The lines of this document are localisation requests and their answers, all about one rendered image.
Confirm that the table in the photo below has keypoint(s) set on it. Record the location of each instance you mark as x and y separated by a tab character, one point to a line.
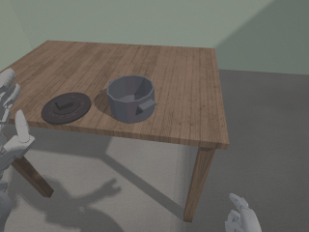
189	104

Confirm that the lid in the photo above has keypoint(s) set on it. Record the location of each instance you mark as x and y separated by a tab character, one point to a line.
52	113

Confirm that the left robot hand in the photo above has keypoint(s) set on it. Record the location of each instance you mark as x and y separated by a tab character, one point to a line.
21	143

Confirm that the right robot hand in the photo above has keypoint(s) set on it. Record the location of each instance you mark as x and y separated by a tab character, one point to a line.
244	221

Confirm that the pot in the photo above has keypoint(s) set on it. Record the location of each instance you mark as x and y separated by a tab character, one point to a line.
131	98

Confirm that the robot left forearm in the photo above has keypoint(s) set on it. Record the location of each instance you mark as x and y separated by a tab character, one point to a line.
5	205

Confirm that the knob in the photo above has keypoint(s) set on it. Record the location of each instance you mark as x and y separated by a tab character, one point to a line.
64	102

